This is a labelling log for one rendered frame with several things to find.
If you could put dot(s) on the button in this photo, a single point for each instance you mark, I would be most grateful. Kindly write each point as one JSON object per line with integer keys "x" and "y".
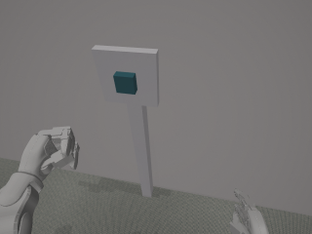
{"x": 125, "y": 82}

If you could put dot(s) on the panel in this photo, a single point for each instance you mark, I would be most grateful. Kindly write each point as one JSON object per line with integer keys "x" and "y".
{"x": 144, "y": 63}

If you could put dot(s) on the left robot hand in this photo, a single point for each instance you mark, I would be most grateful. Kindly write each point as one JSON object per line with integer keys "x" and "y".
{"x": 41, "y": 156}

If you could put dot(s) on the right robot hand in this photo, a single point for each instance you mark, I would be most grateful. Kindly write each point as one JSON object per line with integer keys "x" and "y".
{"x": 253, "y": 220}

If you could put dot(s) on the left robot forearm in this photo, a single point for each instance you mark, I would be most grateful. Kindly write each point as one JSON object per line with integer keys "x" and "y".
{"x": 18, "y": 200}

